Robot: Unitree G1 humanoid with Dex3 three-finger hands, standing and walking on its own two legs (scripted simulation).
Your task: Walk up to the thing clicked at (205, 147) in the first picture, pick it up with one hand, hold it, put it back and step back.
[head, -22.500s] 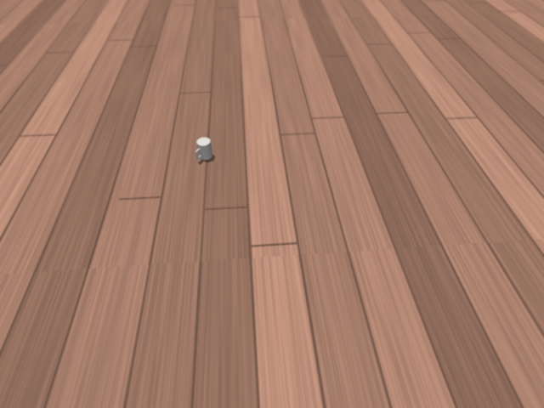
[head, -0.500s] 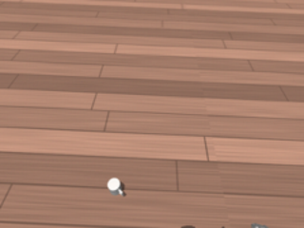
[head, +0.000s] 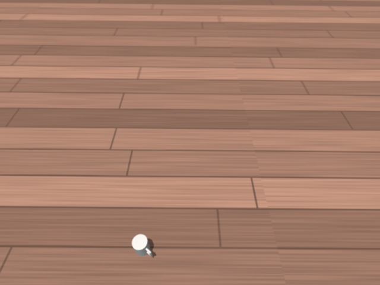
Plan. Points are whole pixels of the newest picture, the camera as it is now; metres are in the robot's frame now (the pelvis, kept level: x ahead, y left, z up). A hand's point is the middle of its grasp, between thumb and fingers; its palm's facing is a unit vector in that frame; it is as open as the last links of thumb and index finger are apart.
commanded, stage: walk up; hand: left
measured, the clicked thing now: (143, 247) +0.42 +0.23 -0.73
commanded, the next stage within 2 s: stand in 0.60 s
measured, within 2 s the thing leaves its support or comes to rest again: neither
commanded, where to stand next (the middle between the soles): +0.05 +0.00 m, yaw +1 degrees
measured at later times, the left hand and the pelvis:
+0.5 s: hand out of the picture +0.08 +0.26 -0.15, palm faces -0.01 -0.95 -0.33, open 7.4 cm; pelvis +0.00 +0.01 +0.00, yaw -1 degrees
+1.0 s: hand out of the picture +0.07 +0.27 -0.15, palm faces -0.02 -0.94 -0.35, open 7.4 cm; pelvis -0.01 +0.02 +0.00, yaw +0 degrees
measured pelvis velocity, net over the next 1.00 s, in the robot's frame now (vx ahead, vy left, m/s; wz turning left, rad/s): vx -0.01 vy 0.02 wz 0.00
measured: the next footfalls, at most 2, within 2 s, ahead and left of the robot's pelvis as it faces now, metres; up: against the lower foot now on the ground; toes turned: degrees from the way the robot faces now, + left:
none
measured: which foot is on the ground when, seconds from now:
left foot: down 0.00-1.00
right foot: down 0.00-1.00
